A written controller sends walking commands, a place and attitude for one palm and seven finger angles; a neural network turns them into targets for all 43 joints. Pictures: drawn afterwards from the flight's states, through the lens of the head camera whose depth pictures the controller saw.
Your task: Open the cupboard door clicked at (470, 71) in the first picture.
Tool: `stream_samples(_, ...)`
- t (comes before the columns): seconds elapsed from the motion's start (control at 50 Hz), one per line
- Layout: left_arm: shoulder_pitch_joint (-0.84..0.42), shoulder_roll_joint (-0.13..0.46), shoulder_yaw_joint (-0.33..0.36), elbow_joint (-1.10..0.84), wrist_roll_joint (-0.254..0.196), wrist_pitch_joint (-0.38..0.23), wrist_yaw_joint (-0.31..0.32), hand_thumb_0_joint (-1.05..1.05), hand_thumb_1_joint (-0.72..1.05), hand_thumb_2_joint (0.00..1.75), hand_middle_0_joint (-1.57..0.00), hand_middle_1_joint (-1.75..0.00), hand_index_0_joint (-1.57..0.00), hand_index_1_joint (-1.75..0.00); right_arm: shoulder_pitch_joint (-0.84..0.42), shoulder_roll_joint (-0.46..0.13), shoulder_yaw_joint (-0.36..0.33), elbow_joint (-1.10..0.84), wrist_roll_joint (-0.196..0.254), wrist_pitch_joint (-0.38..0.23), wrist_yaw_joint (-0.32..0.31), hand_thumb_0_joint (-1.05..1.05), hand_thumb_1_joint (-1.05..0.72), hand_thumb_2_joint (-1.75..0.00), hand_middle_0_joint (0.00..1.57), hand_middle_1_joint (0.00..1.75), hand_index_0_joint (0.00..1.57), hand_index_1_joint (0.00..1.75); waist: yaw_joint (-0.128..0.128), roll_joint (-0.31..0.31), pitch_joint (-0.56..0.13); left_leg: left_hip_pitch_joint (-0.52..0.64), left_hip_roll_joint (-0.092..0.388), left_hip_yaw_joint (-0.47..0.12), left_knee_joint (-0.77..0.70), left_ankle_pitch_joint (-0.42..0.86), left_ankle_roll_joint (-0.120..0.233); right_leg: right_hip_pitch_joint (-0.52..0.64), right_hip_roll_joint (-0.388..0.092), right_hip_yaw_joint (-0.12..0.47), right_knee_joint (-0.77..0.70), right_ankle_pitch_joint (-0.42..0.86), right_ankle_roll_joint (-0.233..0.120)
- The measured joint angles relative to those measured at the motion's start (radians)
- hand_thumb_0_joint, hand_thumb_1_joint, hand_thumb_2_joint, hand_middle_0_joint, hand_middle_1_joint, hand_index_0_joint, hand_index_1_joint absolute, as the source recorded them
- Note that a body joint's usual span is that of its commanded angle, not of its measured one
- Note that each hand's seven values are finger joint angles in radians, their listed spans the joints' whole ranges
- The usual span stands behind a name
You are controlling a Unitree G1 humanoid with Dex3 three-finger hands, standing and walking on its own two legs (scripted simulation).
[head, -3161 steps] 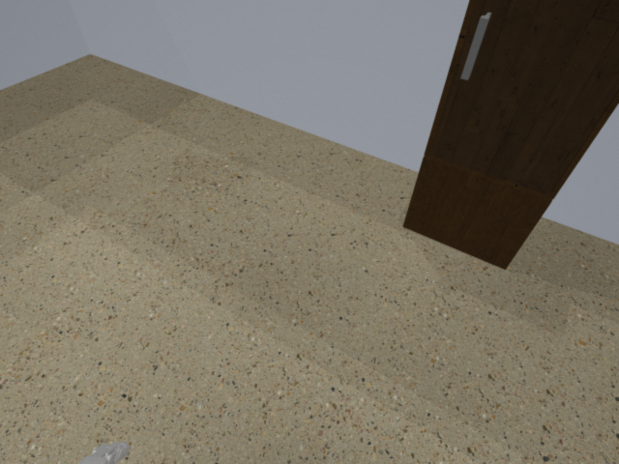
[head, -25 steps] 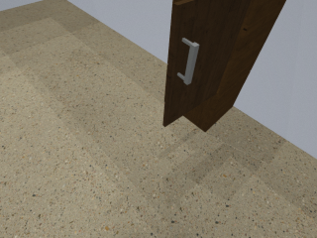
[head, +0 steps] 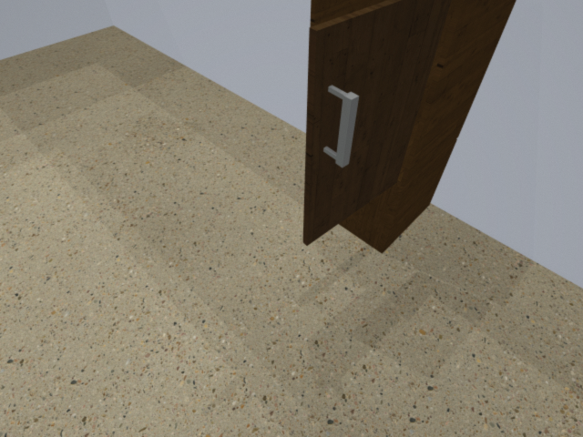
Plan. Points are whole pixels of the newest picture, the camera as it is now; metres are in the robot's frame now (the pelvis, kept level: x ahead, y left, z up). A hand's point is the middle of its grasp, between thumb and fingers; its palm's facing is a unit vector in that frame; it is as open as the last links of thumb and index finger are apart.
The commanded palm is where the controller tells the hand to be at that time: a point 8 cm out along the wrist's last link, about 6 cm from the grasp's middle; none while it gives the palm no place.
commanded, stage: let the arm hang, fingers relaxed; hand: left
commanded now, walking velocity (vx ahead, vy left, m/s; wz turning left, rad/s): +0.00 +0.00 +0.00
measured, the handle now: (338, 127) +0.68 -0.06 +0.05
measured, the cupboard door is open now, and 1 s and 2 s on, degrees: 84 84 84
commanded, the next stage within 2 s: look to check the result in 0.18 s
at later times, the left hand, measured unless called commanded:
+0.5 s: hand out of the picture +0.00 +0.18 -0.17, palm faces +0.03 -0.98 -0.21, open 7.3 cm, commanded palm none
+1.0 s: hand out of the picture +0.06 +0.21 -0.16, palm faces +0.02 -0.96 -0.27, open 7.3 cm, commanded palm none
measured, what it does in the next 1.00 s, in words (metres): stands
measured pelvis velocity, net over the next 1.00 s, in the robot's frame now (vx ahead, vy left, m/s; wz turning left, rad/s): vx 0.02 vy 0.00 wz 0.01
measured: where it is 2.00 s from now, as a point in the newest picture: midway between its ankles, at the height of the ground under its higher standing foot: outside the picture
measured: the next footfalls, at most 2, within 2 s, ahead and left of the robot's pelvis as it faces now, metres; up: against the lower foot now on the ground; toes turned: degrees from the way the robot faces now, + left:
none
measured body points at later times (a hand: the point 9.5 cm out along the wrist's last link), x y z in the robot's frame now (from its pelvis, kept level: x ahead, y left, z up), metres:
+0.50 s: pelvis +0.01 +0.00 +0.00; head +0.03 -0.01 +0.45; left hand +0.00 +0.23 -0.16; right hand +0.01 -0.22 -0.16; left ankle +0.04 +0.10 -0.74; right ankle -0.02 -0.11 -0.74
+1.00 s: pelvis +0.02 +0.00 +0.00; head +0.05 -0.01 +0.45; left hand +0.06 +0.26 -0.14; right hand +0.06 -0.26 -0.15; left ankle +0.04 +0.10 -0.74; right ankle -0.02 -0.11 -0.74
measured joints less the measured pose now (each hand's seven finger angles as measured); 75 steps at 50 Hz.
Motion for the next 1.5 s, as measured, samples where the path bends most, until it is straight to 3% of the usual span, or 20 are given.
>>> stream_samples(0.46, 0.008, 0.028, 0.010, 0.008, 0.000, -0.008, 0.000, 0.00, 0.91, 0.90, -0.20, -0.30, -0.20, -0.30, -0.024, -0.014, -0.007, -0.001, 0.003, -0.009, -0.003, 0.01, -0.91, -0.90, 0.20, 0.30, 0.20, 0.30, 0.005, -0.005, 0.013, 0.014, -0.004, -0.004, -0.014, -0.009, 0.001, 0.023, -0.001, -0.004, -0.030, -0.002, 0.003)
stream_samples(1.5, -0.134, 0.167, 0.015, -0.018, 0.004, -0.022, -0.022, 0.00, 0.91, 0.90, -0.21, -0.30, -0.21, -0.30, -0.166, -0.176, -0.012, -0.024, 0.006, -0.018, 0.013, 0.01, -0.90, -0.90, 0.20, 0.30, 0.20, 0.30, 0.007, 0.000, 0.005, 0.077, 0.013, -0.013, -0.101, 0.012, -0.024, 0.094, 0.022, -0.010, -0.135, 0.026, -0.017)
